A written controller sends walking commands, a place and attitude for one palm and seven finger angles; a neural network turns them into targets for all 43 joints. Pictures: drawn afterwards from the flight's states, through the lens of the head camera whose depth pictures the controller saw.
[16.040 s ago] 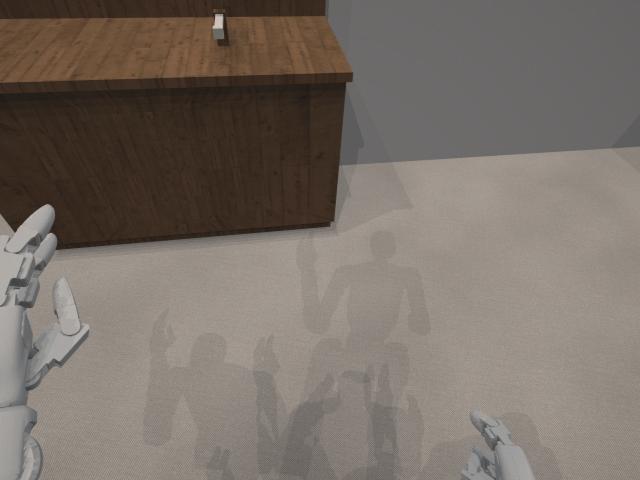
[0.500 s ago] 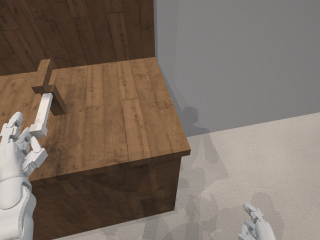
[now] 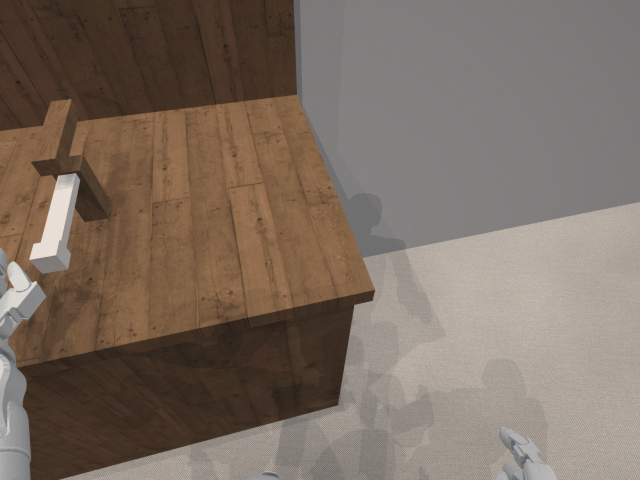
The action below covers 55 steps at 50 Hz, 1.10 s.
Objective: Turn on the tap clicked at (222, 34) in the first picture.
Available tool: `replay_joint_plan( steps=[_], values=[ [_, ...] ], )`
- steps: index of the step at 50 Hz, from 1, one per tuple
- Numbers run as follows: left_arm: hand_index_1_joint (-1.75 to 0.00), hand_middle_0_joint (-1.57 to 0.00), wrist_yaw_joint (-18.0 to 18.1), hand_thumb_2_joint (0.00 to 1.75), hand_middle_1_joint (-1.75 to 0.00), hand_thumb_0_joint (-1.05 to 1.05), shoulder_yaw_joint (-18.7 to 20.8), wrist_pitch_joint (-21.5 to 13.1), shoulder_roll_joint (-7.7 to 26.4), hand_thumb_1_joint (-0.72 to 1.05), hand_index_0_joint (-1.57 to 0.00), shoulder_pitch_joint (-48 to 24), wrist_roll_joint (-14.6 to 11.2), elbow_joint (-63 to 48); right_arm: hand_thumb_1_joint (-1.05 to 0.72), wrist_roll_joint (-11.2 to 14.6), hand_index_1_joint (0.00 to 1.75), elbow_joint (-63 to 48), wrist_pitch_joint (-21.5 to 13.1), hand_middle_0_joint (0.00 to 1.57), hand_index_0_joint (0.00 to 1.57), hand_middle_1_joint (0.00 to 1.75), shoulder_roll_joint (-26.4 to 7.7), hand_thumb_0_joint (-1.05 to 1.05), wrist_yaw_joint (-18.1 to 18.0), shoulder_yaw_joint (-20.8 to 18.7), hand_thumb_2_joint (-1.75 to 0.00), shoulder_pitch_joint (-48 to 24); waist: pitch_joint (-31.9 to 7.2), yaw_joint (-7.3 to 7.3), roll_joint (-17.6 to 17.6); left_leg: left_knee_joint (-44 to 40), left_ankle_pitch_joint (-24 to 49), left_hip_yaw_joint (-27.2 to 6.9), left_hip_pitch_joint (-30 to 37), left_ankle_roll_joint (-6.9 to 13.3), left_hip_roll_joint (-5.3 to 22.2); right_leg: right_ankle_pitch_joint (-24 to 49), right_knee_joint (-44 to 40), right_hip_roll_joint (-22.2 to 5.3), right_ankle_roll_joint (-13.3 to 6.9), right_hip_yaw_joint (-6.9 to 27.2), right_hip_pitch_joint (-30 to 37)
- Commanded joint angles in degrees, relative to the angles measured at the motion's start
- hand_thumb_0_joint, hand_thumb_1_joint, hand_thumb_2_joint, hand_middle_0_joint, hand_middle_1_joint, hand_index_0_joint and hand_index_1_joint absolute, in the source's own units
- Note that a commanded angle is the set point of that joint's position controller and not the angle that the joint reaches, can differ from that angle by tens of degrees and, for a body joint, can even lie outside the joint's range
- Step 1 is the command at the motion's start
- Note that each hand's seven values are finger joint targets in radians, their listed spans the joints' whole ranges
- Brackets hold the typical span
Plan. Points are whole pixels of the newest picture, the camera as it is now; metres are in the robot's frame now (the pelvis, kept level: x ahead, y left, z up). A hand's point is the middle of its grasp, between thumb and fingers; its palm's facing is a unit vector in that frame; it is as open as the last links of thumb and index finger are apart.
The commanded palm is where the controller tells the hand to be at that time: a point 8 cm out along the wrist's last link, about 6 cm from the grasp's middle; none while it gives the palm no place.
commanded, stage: reach beside the lever's end, fingers flat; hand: left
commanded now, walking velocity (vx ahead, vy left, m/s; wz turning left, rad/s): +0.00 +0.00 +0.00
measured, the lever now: (51, 256) +0.33 +0.35 +0.10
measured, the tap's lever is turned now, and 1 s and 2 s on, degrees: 0 4 27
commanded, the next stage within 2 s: push the lever round in 0.36 s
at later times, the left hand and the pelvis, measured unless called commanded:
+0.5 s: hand (40, 294) +0.29 +0.34 +0.09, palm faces +0.54 -0.84 -0.10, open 7.8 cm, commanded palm +0.25 +0.37 +0.09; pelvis +0.00 +0.02 +0.00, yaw +0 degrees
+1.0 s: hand (64, 293) +0.29 +0.32 +0.09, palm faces +0.54 -0.83 -0.11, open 7.6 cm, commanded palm +0.25 +0.34 +0.09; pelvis +0.00 +0.01 +0.00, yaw +0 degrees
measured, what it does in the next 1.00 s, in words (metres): stands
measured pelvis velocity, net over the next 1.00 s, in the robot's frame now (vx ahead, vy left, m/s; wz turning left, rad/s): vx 0.00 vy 0.01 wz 0.00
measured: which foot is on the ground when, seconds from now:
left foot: down 0.00-1.00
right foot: down 0.00-1.00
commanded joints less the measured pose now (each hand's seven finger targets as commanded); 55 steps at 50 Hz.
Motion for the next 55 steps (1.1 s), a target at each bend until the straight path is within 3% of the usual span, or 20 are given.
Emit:
replay_joint_plan(
  steps=[1, 4, 11, 13, 14, 16, 19, 23, 26, 29, 32, 33, 34, 40, 43, 44, 48, 52, 53, 55],
  values=[
    [-0.15, -0.15, -1.3, 0.90, -0.15, 0.00, 3.4, -6.2, 17.8, 0.90, -0.15, -13.6, -0.3, -12.3, -0.90, 0.0, 0.30, -7.6, -2.4, 0.20, 0.20, 0.30, -8.2, 0.00, -0.5, -3.1, -0.90, -1.4, -14.7, -0.56, 6.4, -3.9, 11.2, 1.1, 11.2, 2.8, -1.8, 16.4, -6.5, -0.3, 0.9, 3.2, 0.5],
    [-0.15, -0.15, -2.1, 0.90, -0.15, 0.00, 1.8, -5.7, 16.2, 0.90, -0.15, -14.2, -0.6, -9.5, -0.90, 0.3, 0.30, -7.4, -2.1, 0.20, 0.20, 0.30, -8.5, 0.00, -0.4, -3.1, -0.90, -0.7, -13.4, -1.18, 4.1, -4.1, 10.1, 0.5, 10.3, 2.8, -1.6, 15.1, -6.5, 0.0, 1.0, 2.6, -0.7],
    [-0.15, -0.15, 0.2, 0.90, -0.15, 0.00, 3.5, -4.9, 15.5, 0.90, -0.15, -8.4, -0.9, -12.0, -0.90, 0.1, 0.30, -9.1, -1.7, 0.20, 0.20, 0.30, -8.7, 0.00, 0.2, -3.6, -0.90, -1.0, -13.8, 0.41, 1.2, -4.9, 10.8, 0.0, 10.0, 2.8, -1.5, 15.1, -6.1, 0.1, 1.1, 2.0, -0.1],
    [-0.15, -0.15, 1.4, 0.90, -0.15, 0.00, 4.6, -5.3, 16.6, 0.90, -0.15, -7.0, 0.0, -13.6, -0.90, 0.0, 0.30, -8.9, -1.2, 0.20, 0.20, 0.30, -8.5, 0.00, 0.4, -3.6, -0.90, -1.0, -13.4, 0.88, 3.0, -4.9, 11.4, -0.2, 10.3, 2.6, -1.2, 14.8, -5.8, 0.2, 0.9, 1.8, -0.3],
    [-0.15, -0.15, 1.7, 0.90, -0.15, 0.00, 2.8, -6.2, 15.1, 0.90, -0.15, -9.3, 0.1, -16.8, -0.90, -0.1, 0.30, -9.3, -1.3, 0.20, 0.20, 0.30, -8.2, 0.00, 0.5, -3.5, -0.90, -1.4, -14.0, 0.24, 4.8, -5.0, 11.4, -0.3, 11.2, 2.4, -1.2, 14.6, -5.4, 0.2, 0.9, 1.8, -0.6],
    [-0.15, -0.15, 2.5, 0.90, -0.15, 0.00, 1.8, -7.8, 13.8, 0.90, -0.15, -8.2, 0.5, -21.3, -0.90, -0.4, 0.30, -9.7, -1.8, 0.20, 0.20, 0.30, -7.7, 0.00, 0.9, -3.6, -0.90, -1.9, -15.3, 0.61, 7.6, -5.2, 12.4, -0.9, 13.5, 2.0, -0.8, 13.7, -5.0, 0.4, 0.5, 1.6, -0.9],
    [-0.15, -0.15, 3.7, 0.90, -0.15, 0.00, 0.3, -8.7, 12.2, 0.90, -0.15, -8.6, 0.8, -23.0, -0.90, -0.5, 0.30, -8.9, -2.2, 0.20, 0.20, 0.30, -7.5, 0.00, 0.8, -3.4, -0.90, -2.6, -13.4, -0.29, 7.9, -5.8, 10.0, -1.8, 13.9, 1.8, -0.4, 11.4, -5.0, 0.5, 0.4, 1.4, -2.7],
    [-0.15, -0.15, 3.2, 0.90, -0.15, 0.00, 0.3, -6.1, 11.9, 0.90, -0.15, -7.8, 0.3, -18.3, -0.90, 0.1, 0.30, -8.1, -1.9, 0.20, 0.20, 0.30, -7.8, 0.00, 0.0, -2.9, -0.90, -3.6, -8.6, -0.62, 4.1, -7.3, 3.9, -2.0, 10.5, 1.9, -0.6, 8.4, -6.1, 0.3, 0.5, 1.4, -3.3],
    [-0.15, -0.15, 2.8, 0.90, -0.15, 0.00, -3.5, -4.0, 8.8, 0.90, -0.15, -10.9, 0.0, -19.7, -0.90, 0.3, 0.30, -9.1, -2.3, 0.20, 0.20, 0.30, -7.6, 0.00, -0.5, -2.6, -0.90, -4.5, -9.1, -0.96, 4.3, -8.2, 1.4, -2.2, 11.3, 1.9, -0.8, 7.4, -6.5, 0.0, 0.6, 1.4, -3.4],
    [-0.15, -0.15, 4.0, 0.90, -0.15, 0.00, -4.4, -3.6, 7.9, 0.90, -0.15, -10.9, 0.9, -21.8, -0.90, 0.0, 0.30, -9.2, -2.6, 0.20, 0.20, 0.30, -7.4, 0.00, -0.4, -2.6, -0.90, -4.3, -11.7, -0.67, 5.2, -7.8, 4.3, -2.4, 13.2, 1.7, -0.8, 9.0, -6.1, -0.1, 0.4, 1.3, -2.6],
    [-0.15, -0.15, 5.3, 0.90, -0.15, 0.00, -3.0, -4.5, 8.6, 0.90, -0.15, -8.1, 1.2, -22.6, -0.90, -0.4, 0.30, -9.6, -2.7, 0.20, 0.20, 0.30, -7.3, 0.00, 0.3, -2.8, -0.90, -4.0, -13.9, 0.07, 3.3, -6.7, 8.3, -2.1, 13.6, 1.5, -0.8, 11.1, -5.6, 0.2, 0.4, 1.0, -1.2],
    [-0.15, -0.15, 5.9, 0.90, -0.15, 0.00, -2.3, -4.8, 9.5, 0.90, -0.15, -7.8, 1.7, -22.6, -0.90, -0.6, 0.30, -9.1, -2.4, 0.20, 0.20, 0.30, -7.2, 0.00, 0.3, -2.7, -0.90, -4.0, -13.6, 0.21, 4.2, -6.4, 8.2, -1.8, 13.4, 1.5, -0.8, 11.2, -5.6, 0.2, 0.5, 1.2, -1.3],
    [-0.15, -0.15, 6.1, 0.90, -0.15, 0.00, -2.9, -5.0, 8.5, 0.90, -0.15, -8.5, 1.5, -22.0, -0.90, -0.5, 0.30, -9.3, -2.3, 0.20, 0.20, 0.30, -7.1, 0.00, 0.5, -2.6, -0.90, -3.8, -13.2, -0.16, 2.3, -6.4, 8.2, -1.8, 12.7, 1.5, -0.8, 11.5, -5.6, 0.1, 0.5, 1.0, -1.0],
    [-0.15, -0.15, 6.2, 0.90, -0.15, 0.00, -5.0, -5.0, 7.2, 0.90, -0.15, -10.8, 1.9, -22.9, -0.90, -0.3, 0.30, -9.6, -2.0, 0.20, 0.20, 0.30, -6.9, 0.00, 0.6, -2.4, -0.90, -4.7, -11.9, -0.66, 5.0, -6.1, 6.5, -1.0, 12.2, 1.8, -1.1, 10.6, -6.0, 0.0, 0.4, 1.5, -1.6],
    [-0.15, -0.15, 6.1, 0.90, -0.15, 0.00, -3.7, -4.7, 9.0, 0.90, -0.15, -9.9, 2.1, -22.5, -0.90, -0.2, 0.30, -9.0, -1.9, 0.20, 0.20, 0.30, -6.9, 0.00, 0.4, -2.4, -0.90, -4.6, -11.6, -0.09, 5.7, -5.9, 7.3, -0.7, 12.0, 1.9, -1.1, 11.1, -6.3, 0.0, 0.2, 1.8, -0.8],
    [-0.15, -0.15, 5.9, 0.90, -0.15, 0.00, -6.0, -4.8, 6.5, 0.90, -0.15, -10.3, 1.9, -23.4, -0.90, -0.2, 0.30, -9.6, -2.0, 0.20, 0.20, 0.30, -6.8, 0.00, 0.6, -2.4, -0.90, -4.7, -12.2, -0.78, 5.1, -5.7, 8.1, -0.6, 12.5, 2.0, -1.2, 12.1, -6.1, -0.1, 0.4, 1.7, -0.8],
    [-0.15, -0.15, 5.7, 0.90, -0.15, 0.00, -3.6, -4.7, 8.9, 0.90, -0.15, -9.6, 1.5, -21.4, -0.90, -0.1, 0.30, -8.8, -1.8, 0.20, 0.20, 0.30, -7.2, 0.00, 0.4, -2.5, -0.90, -4.3, -11.3, -0.51, 2.9, -5.2, 8.5, -0.3, 11.3, 2.2, -1.2, 13.1, -6.5, 0.0, 0.5, 1.9, -0.2],
    [-0.15, -0.15, 5.6, 0.90, -0.15, 0.00, -4.9, -5.3, 6.8, 0.90, -0.15, -7.6, 0.9, -22.6, -0.90, -0.2, 0.30, -9.3, -2.1, 0.20, 0.20, 0.30, -7.0, 0.00, 0.7, -2.9, -0.90, -4.3, -13.4, -0.20, 3.1, -4.7, 9.7, 0.4, 11.8, 2.3, -1.5, 14.9, -6.2, -0.1, 0.7, 2.2, 0.5],
    [-0.15, -0.15, 6.0, 0.90, -0.15, 0.00, -3.5, -5.2, 8.1, 0.90, -0.15, -7.2, 1.2, -21.6, -0.90, -0.1, 0.30, -8.8, -1.9, 0.20, 0.20, 0.30, -7.0, 0.00, 0.6, -2.7, -0.90, -4.3, -11.8, -0.10, 3.1, -4.9, 9.1, 0.2, 11.1, 2.3, -1.4, 14.2, -6.5, -0.1, 0.7, 2.1, 0.3],
    [-0.15, -0.15, 5.9, 0.90, -0.15, 0.00, -5.7, -5.5, 6.3, 0.90, -0.15, -9.4, 1.2, -22.2, -0.90, 0.0, 0.30, -9.1, -1.9, 0.20, 0.20, 0.30, -7.0, 0.00, 0.7, -2.8, -0.90, -4.3, -11.8, -0.77, 2.2, -4.7, 8.6, 0.3, 10.8, 2.4, -1.5, 14.2, -6.3, -0.2, 0.9, 2.3, -0.2]
  ],
)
